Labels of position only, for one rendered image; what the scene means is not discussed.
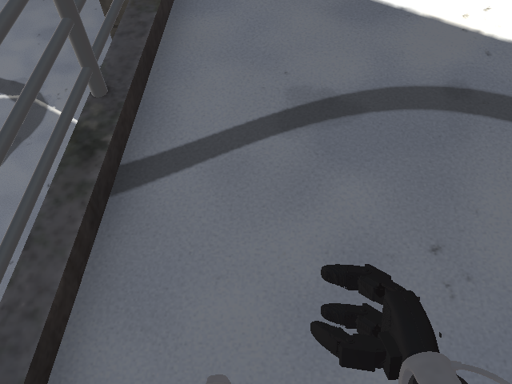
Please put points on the right robot hand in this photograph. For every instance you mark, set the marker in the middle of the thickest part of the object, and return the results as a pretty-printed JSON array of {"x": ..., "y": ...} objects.
[{"x": 385, "y": 339}]

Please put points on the robot right forearm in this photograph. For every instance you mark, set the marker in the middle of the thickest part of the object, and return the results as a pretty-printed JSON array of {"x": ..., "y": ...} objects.
[{"x": 428, "y": 368}]

